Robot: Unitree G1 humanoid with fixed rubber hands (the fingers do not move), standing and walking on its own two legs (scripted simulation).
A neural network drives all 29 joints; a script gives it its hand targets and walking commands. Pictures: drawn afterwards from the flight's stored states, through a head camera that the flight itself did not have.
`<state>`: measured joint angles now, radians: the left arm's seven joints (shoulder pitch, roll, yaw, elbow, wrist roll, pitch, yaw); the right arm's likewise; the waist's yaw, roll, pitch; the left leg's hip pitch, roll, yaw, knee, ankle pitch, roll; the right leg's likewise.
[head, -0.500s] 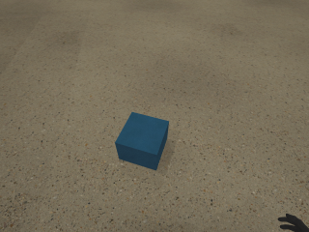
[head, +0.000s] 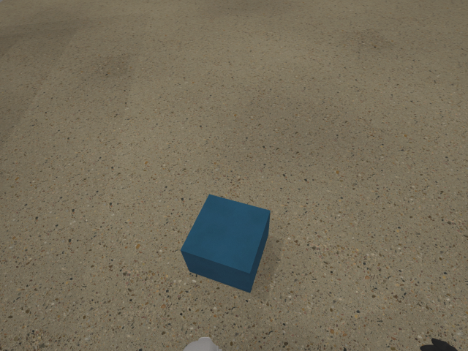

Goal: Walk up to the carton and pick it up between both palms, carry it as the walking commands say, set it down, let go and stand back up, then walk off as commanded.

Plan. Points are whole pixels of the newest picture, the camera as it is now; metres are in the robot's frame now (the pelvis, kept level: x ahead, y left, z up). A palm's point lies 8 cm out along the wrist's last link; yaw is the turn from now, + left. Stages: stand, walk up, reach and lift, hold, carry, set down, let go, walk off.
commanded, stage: walk up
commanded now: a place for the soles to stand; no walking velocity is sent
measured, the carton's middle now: (228, 241) +0.65 +0.12 -0.66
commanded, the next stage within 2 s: none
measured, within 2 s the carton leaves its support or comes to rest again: neither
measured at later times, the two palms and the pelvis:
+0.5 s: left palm (86, 298) +0.23 +0.33 -0.09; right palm (443, 339) +0.19 -0.32 -0.11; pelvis +0.12 +0.01 -0.02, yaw -1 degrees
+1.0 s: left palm (94, 281) +0.26 +0.33 -0.08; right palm (434, 293) +0.26 -0.32 -0.08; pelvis +0.14 +0.01 +0.01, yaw -1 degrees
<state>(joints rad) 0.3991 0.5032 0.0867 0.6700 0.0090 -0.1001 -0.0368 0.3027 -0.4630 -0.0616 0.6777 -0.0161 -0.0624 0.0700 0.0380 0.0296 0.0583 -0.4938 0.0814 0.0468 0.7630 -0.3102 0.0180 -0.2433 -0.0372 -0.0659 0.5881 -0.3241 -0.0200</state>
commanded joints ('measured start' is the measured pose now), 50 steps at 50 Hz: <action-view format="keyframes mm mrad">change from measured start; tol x16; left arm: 1 -18 213 48 -65 -4 -1 -2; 16 36 91 26 59 2 25 22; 48 -392 95 -65 328 -9 53 38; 50 -46 310 31 375 3 24 124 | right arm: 1 46 -148 -62 -44 3 -20 5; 5 217 -343 -119 -42 -7 -43 -29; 19 20 -91 -4 -46 17 11 -57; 48 -258 -138 20 312 15 28 -65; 50 -320 -183 -33 142 -60 109 -3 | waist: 1 -50 -178 -17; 5 -145 222 -91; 7 -95 27 -24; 16 -6 145 -45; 20 -20 -176 -90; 50 26 -30 -76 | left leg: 1 218 -49 57 -138 88 7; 3 435 -75 19 -203 8 39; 5 559 355 -714 -512 -367 227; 14 101 176 -143 -326 326 211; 20 12 -52 -29 117 -273 13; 25 171 43 -194 -223 -59 62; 34 232 31 -113 -206 241 50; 48 304 44 -119 -404 175 24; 50 -30 -52 -38 -16 -79 8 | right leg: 1 -159 -184 165 -165 3 -185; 6 -537 -10 153 623 -189 -5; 17 50 36 14 30 93 -34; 20 -52 -336 568 -223 0 -227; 27 -58 -39 116 45 119 -37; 32 -1 -117 173 -10 353 -76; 48 96 -95 128 -206 264 -15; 50 244 -315 461 -234 266 -155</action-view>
